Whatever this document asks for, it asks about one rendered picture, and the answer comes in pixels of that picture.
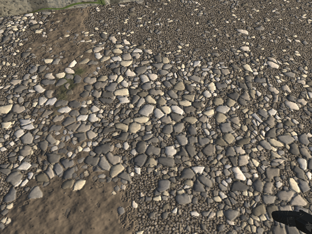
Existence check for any right robot hand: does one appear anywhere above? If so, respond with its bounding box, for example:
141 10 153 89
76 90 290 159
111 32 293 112
271 210 312 234

